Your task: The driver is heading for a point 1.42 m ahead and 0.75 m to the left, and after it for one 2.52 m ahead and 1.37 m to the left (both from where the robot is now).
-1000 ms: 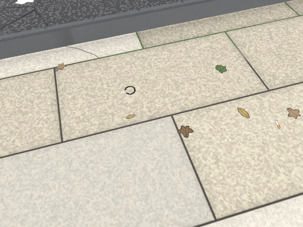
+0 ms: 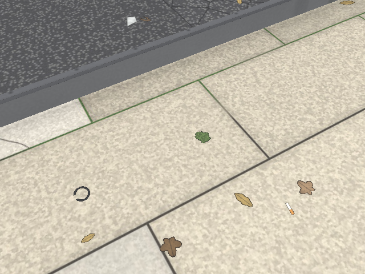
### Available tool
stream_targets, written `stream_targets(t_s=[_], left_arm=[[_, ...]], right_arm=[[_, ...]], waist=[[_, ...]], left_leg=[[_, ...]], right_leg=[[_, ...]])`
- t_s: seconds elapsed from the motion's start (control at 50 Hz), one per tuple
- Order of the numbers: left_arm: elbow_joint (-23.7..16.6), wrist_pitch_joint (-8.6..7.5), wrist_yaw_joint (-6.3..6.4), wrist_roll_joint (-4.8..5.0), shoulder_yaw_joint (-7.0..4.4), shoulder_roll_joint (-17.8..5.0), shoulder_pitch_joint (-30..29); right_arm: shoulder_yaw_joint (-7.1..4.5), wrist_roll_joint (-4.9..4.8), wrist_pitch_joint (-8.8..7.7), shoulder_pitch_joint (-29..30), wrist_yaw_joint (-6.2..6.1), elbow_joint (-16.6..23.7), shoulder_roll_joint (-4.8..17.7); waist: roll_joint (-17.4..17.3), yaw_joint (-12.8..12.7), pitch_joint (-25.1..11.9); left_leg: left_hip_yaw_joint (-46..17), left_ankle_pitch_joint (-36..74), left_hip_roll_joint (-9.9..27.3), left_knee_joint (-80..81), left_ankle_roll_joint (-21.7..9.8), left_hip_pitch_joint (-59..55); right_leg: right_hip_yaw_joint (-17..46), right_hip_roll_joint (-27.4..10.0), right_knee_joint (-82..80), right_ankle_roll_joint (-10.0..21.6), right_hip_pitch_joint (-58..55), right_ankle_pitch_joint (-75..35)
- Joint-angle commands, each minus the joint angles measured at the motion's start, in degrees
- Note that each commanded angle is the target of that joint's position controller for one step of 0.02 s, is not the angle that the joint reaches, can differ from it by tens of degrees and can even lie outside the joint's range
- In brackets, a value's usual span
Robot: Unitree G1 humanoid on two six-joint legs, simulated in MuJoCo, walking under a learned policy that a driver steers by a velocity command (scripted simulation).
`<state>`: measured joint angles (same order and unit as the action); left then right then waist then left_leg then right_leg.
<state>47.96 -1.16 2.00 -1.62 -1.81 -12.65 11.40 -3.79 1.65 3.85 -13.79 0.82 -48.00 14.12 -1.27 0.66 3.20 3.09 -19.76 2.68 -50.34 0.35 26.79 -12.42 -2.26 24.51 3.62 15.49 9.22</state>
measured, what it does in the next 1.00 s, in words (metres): steps on the spot, turning left: left foot, then right foot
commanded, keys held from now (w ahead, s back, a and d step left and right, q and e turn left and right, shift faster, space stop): q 0.96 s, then no key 0.04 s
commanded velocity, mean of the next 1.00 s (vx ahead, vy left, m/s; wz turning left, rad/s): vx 0.01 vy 0.00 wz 0.56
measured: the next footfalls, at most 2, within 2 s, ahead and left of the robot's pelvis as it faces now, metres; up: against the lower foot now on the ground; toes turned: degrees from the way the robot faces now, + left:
left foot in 0.12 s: +0.05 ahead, +0.11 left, +0.00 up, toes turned +9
right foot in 0.60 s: +0.08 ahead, -0.08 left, +0.00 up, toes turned +26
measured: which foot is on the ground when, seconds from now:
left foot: up 0.00-0.10, down 0.12-0.60, up 0.62-1.00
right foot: down 0.00-0.12, up 0.14-0.58, down 0.60-1.00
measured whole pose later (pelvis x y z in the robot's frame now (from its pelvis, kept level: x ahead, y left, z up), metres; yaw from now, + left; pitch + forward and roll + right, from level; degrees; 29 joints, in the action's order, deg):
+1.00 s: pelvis -0.02 +0.00 +0.00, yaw +35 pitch +0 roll +0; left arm 41.6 0.9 0.8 -1.6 -2.7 -15.5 11.3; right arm -4.0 0.1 5.1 -9.9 3.0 -41.7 16.9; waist -0.2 -0.7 4.7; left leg 1.0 -25.5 -0.6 -42.5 1.5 17.7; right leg -9.1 -3.6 28.3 1.0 12.1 15.5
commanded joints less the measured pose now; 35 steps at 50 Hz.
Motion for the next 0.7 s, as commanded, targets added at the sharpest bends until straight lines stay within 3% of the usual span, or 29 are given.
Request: stream_targets(t_s=[0.02, 0.06, 0.1, 0.12, 0.14, 0.16, 0.18, 0.2, 0.24, 0.28, 0.34, 0.46, 0.54, 0.58, 0.6, 0.62, 0.64, 0.66, 0.68, 0.7], left_arm=[[-2.9, 0.25, -0.07, -0.25, -2.29, -8.5, -0.1], [-2.9, 0.84, -0.21, -0.12, -2.86, -9.8, -0.2], [-2.5, 1.61, -0.29, 0.09, -3.33, -10.3, 0.0], [-1.9, 2.28, -0.61, -0.22, -3.21, -8.5, 2.7], [-4.9, 2.89, -0.75, 0.21, -2.11, -4.0, 3.4], [-6.3, 3.78, -0.12, -0.32, -2.25, -6.2, -3.3], [-6.3, 4.06, -0.20, 0.41, -2.36, -6.2, -3.2], [-5.4, 3.64, -0.46, 1.00, -2.53, -6.4, -2.0], [-4.0, 3.00, -0.81, -0.28, -3.14, -8.0, 0.3], [-4.0, 3.11, -1.12, -0.18, -3.16, -7.4, 0.8], [-5.3, 3.54, -0.84, 0.40, -2.72, -6.3, -1.0], [-7.4, 3.21, -0.28, 0.88, -2.24, -6.7, -3.0], [-8.1, 2.39, 0.09, 1.61, -2.08, -7.2, -0.5], [-7.4, 1.72, 0.54, 1.64, -1.92, -6.9, 3.7], [-7.2, 1.26, 1.03, 1.10, -2.39, -8.9, 5.4], [-8.1, 1.20, 1.51, 0.12, -3.14, -13.7, 4.7], [-9.6, 1.68, 1.03, -0.23, -3.94, -17.3, 0.1], [-10.1, 1.69, 0.60, -0.23, -3.19, -13.7, -0.1], [-10.6, 1.58, 0.35, 0.36, -2.17, -10.1, -2.9], [-11.3, 1.63, 0.21, 0.34, -1.77, -8.9, -5.2]], right_arm=[[-0.54, -0.06, 0.08, -1.5, 0.62, 4.2, 3.1], [-0.61, -0.34, -0.15, -1.2, 0.74, 5.2, 3.4], [-0.72, -0.31, -1.14, -3.6, 0.61, 5.0, 3.6], [-1.39, 0.09, -1.99, -4.7, 0.15, 4.9, 6.8], [-3.08, 0.00, -2.50, -3.5, -0.38, 7.0, 15.1], [-4.10, -0.07, -2.15, -8.3, -1.02, 5.5, 16.3], [-3.40, -0.27, -1.91, -6.5, -1.45, 5.2, 13.6], [-2.70, -0.76, -1.59, -1.8, -1.57, 6.1, 11.3], [-2.00, -1.25, -1.51, 3.6, -1.47, 8.3, 8.8], [-1.93, -1.57, -1.92, 1.8, -1.05, 8.3, 8.6], [-2.44, -1.34, -2.18, -0.9, -1.10, 7.8, 10.0], [-3.10, -0.57, -1.60, -1.4, -0.78, 8.4, 11.7], [-3.38, -0.53, -1.28, 1.4, -0.13, 9.0, 12.1], [-3.33, -1.20, -1.05, 4.4, -0.03, 9.4, 11.7], [-2.90, -1.70, -1.17, 4.9, -0.25, 9.8, 10.2], [-1.84, -1.70, -1.42, 1.4, -0.40, 10.1, 5.5], [-2.57, -0.75, -1.33, 1.4, -0.94, 10.3, 8.2], [-3.37, 0.46, -1.20, 1.7, -0.86, 9.6, 11.3], [-3.64, 0.23, -0.97, 0.6, -0.35, 8.2, 11.1], [-3.60, -0.11, -0.56, -1.2, 0.15, 7.2, 10.5]], waist=[[8.6, -0.4, -5.8], [8.4, -0.4, -5.8], [4.8, 1.2, -5.9], [-4.7, 0.9, -4.4], [-19.6, -0.8, -2.1], [-12.7, 4.1, -1.6], [-8.6, 1.7, -1.0], [-6.5, -0.4, -0.5], [-6.5, -1.9, -3.4], [-3.7, -1.4, -6.3], [-4.3, 0.1, -5.8], [-5.7, 1.7, -5.6], [-6.4, 0.4, -6.7], [-5.6, -2.5, -6.7], [-2.7, -3.1, -6.7], [9.5, -0.7, -7.3], [15.7, -0.4, -3.8], [9.5, -0.1, -3.1], [6.7, 1.6, -2.4], [6.5, 2.7, -2.1]], left_leg=[[0.8, -1.8, 0.2, 4.0, -1.1, -6.1], [1.6, -3.0, -0.3, 8.5, -2.2, -8.2], [1.6, 3.0, -1.9, 19.9, -3.8, -15.1], [-8.0, 5.3, 3.1, 30.8, -5.3, -16.6], [-31.5, 20.4, 18.8, 35.3, -11.5, -19.1], [-31.5, 24.7, 20.1, 35.8, -17.5, -15.3], [-26.4, 22.1, 16.5, 35.0, -17.1, -14.1], [-21.7, 18.6, 12.3, 34.9, -14.7, -13.3], [-17.5, 23.8, 7.9, 33.3, -12.9, -16.0], [-17.6, 28.8, 7.7, 31.9, -13.3, -18.8], [-20.3, 26.1, 7.8, 31.6, -13.9, -21.7], [-26.2, 21.8, 7.3, 30.5, -14.8, -19.2], [-30.4, 25.6, 6.0, 28.9, -12.8, -16.4], [-30.5, 22.3, 3.2, 26.9, -9.4, -12.5], [-28.6, 14.5, 0.1, 24.0, -6.1, -7.7], [-19.3, -2.9, -6.7, 12.5, -2.6, -0.9], [-8.8, -13.7, -13.0, 1.7, -1.2, 5.4], [-10.4, -12.4, -8.7, -7.5, -0.8, 3.2], [-10.4, -9.1, -8.2, -11.5, -0.6, 2.2], [-9.5, -6.2, -8.0, -14.6, 0.1, 2.0]], right_leg=[[9.9, -17.2, -8.2, 8.7, -0.7, -3.1], [9.9, -18.1, -5.7, 7.5, -1.3, -2.4], [6.7, -16.1, 1.0, 3.0, 1.2, 1.3], [2.6, -11.6, 11.2, -1.3, 4.5, 8.2], [-0.1, -0.5, 24.4, -6.3, 18.8, 27.1], [9.1, 1.5, 33.6, -6.1, 19.9, 27.8], [12.1, 0.6, 36.8, -5.9, 19.7, 22.7], [13.4, 0.1, 36.2, -5.4, 19.0, 16.8], [12.9, 1.1, 37.3, -5.1, 17.9, 11.6], [13.3, 1.7, 37.9, -5.6, 17.2, 11.3], [14.1, 1.7, 32.3, -6.3, 18.6, 12.0], [14.9, 3.5, 22.0, -5.7, 12.9, 14.6], [14.9, 5.5, 13.6, -4.1, 4.9, 15.0], [14.5, 6.0, 1.0, -3.1, -3.6, 8.7], [18.1, 1.7, -6.7, -2.1, -9.5, 6.3], [31.9, -13.1, -12.5, 1.2, -14.4, 9.5], [41.2, -21.1, -13.5, 8.3, -7.0, 1.7], [37.7, -20.4, -11.5, 10.4, -4.3, -5.1], [31.3, -16.5, -10.2, 9.3, -3.1, -8.5], [25.5, -12.8, -9.2, 7.5, -3.4, -11.1]])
